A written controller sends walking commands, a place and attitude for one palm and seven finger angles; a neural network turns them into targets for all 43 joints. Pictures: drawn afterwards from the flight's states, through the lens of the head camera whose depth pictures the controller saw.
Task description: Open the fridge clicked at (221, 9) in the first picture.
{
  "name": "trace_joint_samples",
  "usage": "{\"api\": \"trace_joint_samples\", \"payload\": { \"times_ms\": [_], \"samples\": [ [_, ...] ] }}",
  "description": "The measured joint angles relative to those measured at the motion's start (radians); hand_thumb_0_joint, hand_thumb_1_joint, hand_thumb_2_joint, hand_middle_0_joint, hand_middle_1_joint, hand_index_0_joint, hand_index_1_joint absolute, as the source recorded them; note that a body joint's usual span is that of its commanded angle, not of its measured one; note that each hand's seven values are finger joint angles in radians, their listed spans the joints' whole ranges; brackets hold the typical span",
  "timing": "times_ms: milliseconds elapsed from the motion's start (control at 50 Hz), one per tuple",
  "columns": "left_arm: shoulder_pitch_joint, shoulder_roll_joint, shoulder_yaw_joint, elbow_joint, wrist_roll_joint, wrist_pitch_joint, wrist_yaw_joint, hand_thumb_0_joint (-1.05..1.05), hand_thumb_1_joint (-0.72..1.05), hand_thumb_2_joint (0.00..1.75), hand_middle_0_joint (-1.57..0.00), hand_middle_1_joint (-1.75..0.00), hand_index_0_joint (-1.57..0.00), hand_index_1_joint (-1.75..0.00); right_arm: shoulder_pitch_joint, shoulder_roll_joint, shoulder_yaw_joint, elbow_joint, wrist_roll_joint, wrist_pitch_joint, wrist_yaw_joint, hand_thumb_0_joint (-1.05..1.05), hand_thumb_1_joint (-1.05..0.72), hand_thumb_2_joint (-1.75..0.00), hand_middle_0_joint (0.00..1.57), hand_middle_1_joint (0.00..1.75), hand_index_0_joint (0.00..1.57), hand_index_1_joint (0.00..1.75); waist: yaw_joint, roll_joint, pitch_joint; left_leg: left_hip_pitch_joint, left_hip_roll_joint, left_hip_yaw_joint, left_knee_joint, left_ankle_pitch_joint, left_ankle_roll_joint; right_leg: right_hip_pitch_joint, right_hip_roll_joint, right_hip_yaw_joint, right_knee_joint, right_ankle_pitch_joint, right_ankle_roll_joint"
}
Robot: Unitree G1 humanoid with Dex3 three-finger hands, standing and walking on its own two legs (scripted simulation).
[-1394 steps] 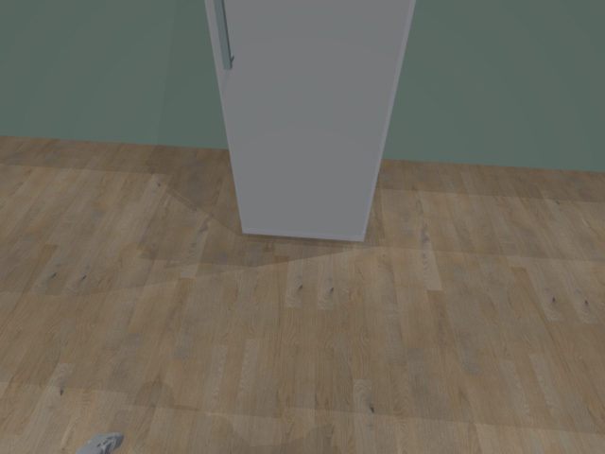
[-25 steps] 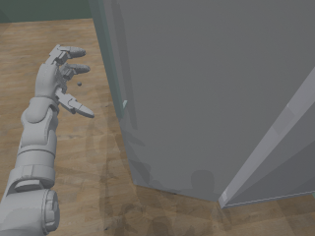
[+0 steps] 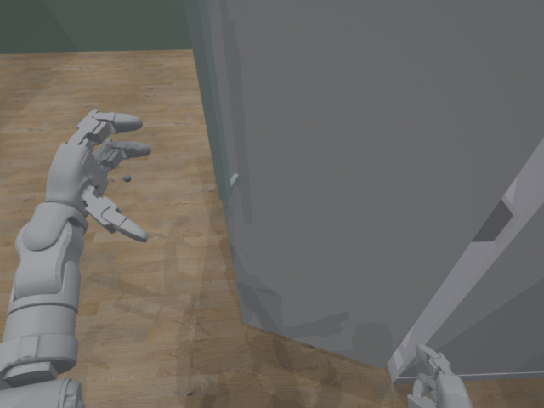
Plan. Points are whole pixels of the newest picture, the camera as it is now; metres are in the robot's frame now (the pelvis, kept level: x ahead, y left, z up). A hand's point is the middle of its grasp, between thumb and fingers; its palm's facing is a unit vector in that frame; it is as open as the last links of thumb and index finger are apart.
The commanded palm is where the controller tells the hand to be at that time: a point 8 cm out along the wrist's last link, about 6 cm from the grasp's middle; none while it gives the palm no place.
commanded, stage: slip the hand off the handle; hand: left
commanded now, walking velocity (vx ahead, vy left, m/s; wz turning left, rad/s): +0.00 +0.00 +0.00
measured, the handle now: (217, 96) +0.50 +0.13 +0.23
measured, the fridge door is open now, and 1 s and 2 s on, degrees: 69 69 69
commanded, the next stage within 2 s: draw the hand back to the body in 0.06 s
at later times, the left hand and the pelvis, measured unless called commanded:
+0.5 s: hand (98, 199) +0.30 +0.24 +0.20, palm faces -0.04 -1.00 -0.01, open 14.7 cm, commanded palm +0.26 +0.28 +0.19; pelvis +0.01 +0.01 +0.00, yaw +0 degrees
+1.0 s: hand (57, 256) +0.24 +0.28 +0.16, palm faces +0.39 -0.88 -0.27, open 12.6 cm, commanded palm +0.19 +0.31 +0.18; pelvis +0.00 +0.02 +0.01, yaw +0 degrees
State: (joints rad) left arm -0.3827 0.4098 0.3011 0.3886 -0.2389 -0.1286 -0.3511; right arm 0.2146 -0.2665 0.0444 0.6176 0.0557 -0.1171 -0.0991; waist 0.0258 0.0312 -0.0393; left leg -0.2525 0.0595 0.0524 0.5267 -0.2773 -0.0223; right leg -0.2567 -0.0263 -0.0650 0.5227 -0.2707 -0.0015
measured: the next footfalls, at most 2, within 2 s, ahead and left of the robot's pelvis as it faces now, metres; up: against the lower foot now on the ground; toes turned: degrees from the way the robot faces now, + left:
none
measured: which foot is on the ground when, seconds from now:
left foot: down 0.00-1.00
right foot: down 0.00-1.00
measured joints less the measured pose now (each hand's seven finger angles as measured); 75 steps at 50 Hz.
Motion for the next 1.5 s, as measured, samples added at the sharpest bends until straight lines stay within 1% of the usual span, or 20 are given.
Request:
{"api": "trace_joint_samples", "payload": {
  "times_ms": [100,200,220,260,300,340,400,480,580,640,700,720,760,820,880,960,1100,1280,1420,1500],
  "samples": [
    [0.061,-0.014,0.002,-0.073,-0.015,0.003,-0.013,-0.02,-0.55,0.20,-0.25,-1.15,-0.26,-1.15,0.018,0.002,0.001,0.005,0.000,-0.013,0.000,0.01,-0.91,-0.89,0.20,0.30,0.20,0.30,0.007,0.003,0.001,0.012,0.000,0.000,0.002,-0.005,-0.001,0.010,-0.001,0.000,0.005,-0.006,0.000],
    [0.050,-0.014,-0.008,-0.078,-0.012,0.022,-0.003,-0.02,-0.55,0.19,-0.25,-1.15,-0.26,-1.15,0.020,0.006,0.007,0.021,0.000,-0.024,-0.009,0.01,-0.91,-0.89,0.20,0.30,0.20,0.30,0.007,0.005,0.014,0.010,-0.002,-0.005,0.007,-0.004,0.000,0.013,-0.002,-0.004,0.005,-0.005,0.001],
    [0.039,-0.014,-0.005,-0.067,-0.030,0.050,-0.012,-0.02,-0.55,0.19,-0.25,-1.15,-0.26,-1.15,0.020,0.006,0.011,0.025,0.006,-0.026,-0.012,0.01,-0.91,-0.89,0.20,0.30,0.20,0.30,0.008,0.005,0.015,0.013,-0.003,-0.004,0.004,-0.003,0.001,0.015,-0.003,-0.003,0.003,-0.004,0.001],
    [0.023,-0.013,0.011,-0.047,-0.062,0.167,-0.031,-0.02,-0.55,0.19,-0.25,-1.15,-0.26,-1.15,0.021,0.002,0.020,0.028,0.019,-0.025,-0.018,0.01,-0.91,-0.89,0.20,0.30,0.20,0.30,0.008,0.010,0.013,0.026,-0.005,-0.001,-0.012,0.003,0.002,0.027,-0.003,-0.001,-0.013,0.003,0.003],
    [0.027,-0.002,0.027,-0.052,-0.066,0.283,-0.042,-0.02,-0.55,0.20,-0.25,-1.15,-0.26,-1.15,0.022,-0.003,0.025,0.021,0.026,-0.026,-0.018,0.02,-0.91,-0.89,0.20,0.30,0.20,0.30,0.004,0.018,0.005,0.039,-0.008,0.003,-0.029,0.009,0.006,0.038,-0.006,0.003,-0.028,0.009,0.005],
    [0.061,0.008,0.035,-0.102,-0.056,0.348,-0.036,-0.02,-0.55,0.20,-0.25,-1.15,-0.26,-1.15,0.023,-0.006,0.024,0.004,0.027,-0.032,-0.012,0.02,-0.91,-0.89,0.20,0.30,0.20,0.30,0.001,0.026,-0.004,0.051,-0.012,0.009,-0.042,0.012,0.009,0.047,-0.009,0.008,-0.037,0.012,0.009],
    [0.132,0.001,0.044,-0.205,-0.070,0.344,-0.025,-0.02,-0.55,0.20,-0.25,-1.15,-0.25,-1.15,0.023,-0.004,0.020,-0.017,0.023,-0.049,0.002,0.02,-0.91,-0.89,0.20,0.30,0.20,0.30,0.005,0.032,-0.016,0.070,-0.016,0.016,-0.051,0.009,0.012,0.062,-0.013,0.015,-0.044,0.011,0.014],
    [0.194,-0.024,0.056,-0.286,-0.106,0.331,-0.043,-0.02,-0.54,0.20,-0.25,-1.15,-0.25,-1.15,0.012,0.003,0.025,-0.019,0.023,-0.053,0.015,0.02,-0.91,-0.89,0.20,0.30,0.20,0.30,0.025,0.022,-0.032,0.088,-0.018,0.018,-0.051,0.003,0.015,0.081,-0.015,0.016,-0.047,0.007,0.018],
    [0.256,-0.027,0.049,-0.338,-0.080,0.410,-0.031,-0.02,-0.55,0.20,-0.25,-1.15,-0.26,-1.15,-0.015,0.006,0.029,-0.034,0.025,-0.039,0.015,0.02,-0.91,-0.89,0.20,0.30,0.20,0.30,0.042,0.011,-0.023,0.098,-0.020,0.010,-0.044,0.001,0.018,0.101,-0.017,0.009,-0.052,0.009,0.020],
    [0.290,-0.033,0.034,-0.382,-0.063,0.429,-0.013,-0.02,-0.54,0.20,-0.25,-1.15,-0.25,-1.15,-0.029,0.006,0.029,-0.045,0.022,-0.044,0.006,0.02,-0.91,-0.89,0.20,0.30,0.20,0.30,0.051,0.012,-0.001,0.103,-0.022,0.005,-0.042,0.004,0.020,0.113,-0.018,0.004,-0.061,0.016,0.022],
    [0.318,-0.041,0.023,-0.445,-0.064,0.402,-0.005,-0.02,-0.51,0.21,-0.25,-1.13,-0.25,-1.13,-0.035,0.012,0.035,-0.045,0.014,-0.059,-0.004,0.02,-0.91,-0.89,0.20,0.30,0.20,0.30,0.058,0.009,0.013,0.109,-0.024,0.001,-0.044,0.008,0.022,0.124,-0.020,0.000,-0.070,0.023,0.023],
    [0.331,-0.041,0.009,-0.476,-0.035,0.372,0.031,-0.02,-0.50,0.22,-0.25,-1.12,-0.25,-1.12,-0.036,0.016,0.034,-0.042,0.001,-0.067,-0.001,0.02,-0.91,-0.89,0.20,0.30,0.20,0.30,0.059,0.008,0.015,0.110,-0.024,0.000,-0.046,0.009,0.023,0.127,-0.020,-0.001,-0.075,0.025,0.024],
    [0.363,-0.044,-0.008,-0.535,0.017,0.293,0.143,-0.02,-0.46,0.24,-0.25,-1.10,-0.25,-1.10,-0.041,0.027,0.034,-0.028,-0.025,-0.082,0.008,0.01,-0.91,-0.89,0.20,0.30,0.20,0.30,0.055,0.004,0.021,0.107,-0.023,0.000,-0.051,0.014,0.023,0.127,-0.018,-0.002,-0.086,0.033,0.026],
    [0.411,-0.066,-0.005,-0.585,0.067,0.202,0.267,-0.02,-0.38,0.27,-0.25,-1.06,-0.25,-1.05,-0.046,0.042,0.033,-0.013,-0.045,-0.073,0.020,0.01,-0.91,-0.89,0.20,0.30,0.20,0.30,0.048,-0.004,0.041,0.108,-0.024,0.004,-0.064,0.024,0.023,0.124,-0.019,0.003,-0.097,0.044,0.026],
    [0.476,-0.082,-0.004,-0.603,0.099,0.151,0.336,-0.02,-0.29,0.32,-0.24,-1.00,-0.25,-1.00,-0.037,0.050,0.027,0.005,-0.055,-0.049,0.027,0.01,-0.90,-0.89,0.20,0.30,0.20,0.30,0.044,-0.003,0.058,0.112,-0.026,0.011,-0.077,0.030,0.026,0.126,-0.020,0.009,-0.109,0.052,0.028],
    [0.563,-0.088,-0.008,-0.619,0.130,0.123,0.388,-0.01,-0.16,0.38,-0.24,-0.93,-0.24,-0.92,-0.008,0.051,0.015,0.036,-0.067,-0.024,0.026,0.01,-0.90,-0.89,0.20,0.30,0.20,0.30,0.043,0.002,0.066,0.126,-0.029,0.017,-0.089,0.031,0.029,0.136,-0.022,0.014,-0.119,0.054,0.032],
    [0.657,-0.076,-0.003,-0.690,0.158,0.081,0.434,-0.01,0.08,0.50,-0.23,-0.78,-0.24,-0.78,0.028,0.039,-0.007,0.075,-0.074,-0.018,0.020,0.02,-0.91,-0.89,0.20,0.30,0.20,0.30,0.045,0.017,0.051,0.157,-0.037,0.019,-0.097,0.020,0.034,0.167,-0.030,0.016,-0.125,0.042,0.039],
    [0.741,-0.067,0.029,-0.704,0.158,0.061,0.427,0.00,0.41,0.66,-0.22,-0.59,-0.23,-0.59,-0.011,0.043,-0.024,0.046,-0.072,0.002,0.024,0.02,-0.91,-0.89,0.20,0.30,0.20,0.30,0.038,0.015,0.051,0.170,-0.034,0.027,-0.111,0.022,0.031,0.171,-0.026,0.024,-0.128,0.042,0.037],
    [0.837,-0.066,0.035,-0.770,0.162,0.065,0.433,0.00,0.66,0.78,-0.22,-0.44,-0.22,-0.44,-0.015,0.042,-0.031,0.026,-0.074,-0.004,0.020,0.01,-0.91,-0.89,0.20,0.30,0.20,0.30,0.057,0.015,0.043,0.174,-0.028,0.020,-0.105,0.016,0.026,0.183,-0.020,0.017,-0.134,0.039,0.033],
    [0.829,-0.068,0.041,-0.772,0.165,0.068,0.443,0.00,0.77,0.83,-0.21,-0.38,-0.22,-0.38,-0.019,0.041,-0.028,0.028,-0.074,-0.006,0.012,0.01,-0.91,-0.89,0.20,0.30,0.20,0.30,0.069,0.017,0.047,0.176,-0.028,0.010,-0.103,0.017,0.025,0.192,-0.020,0.007,-0.137,0.039,0.032]
  ]
}}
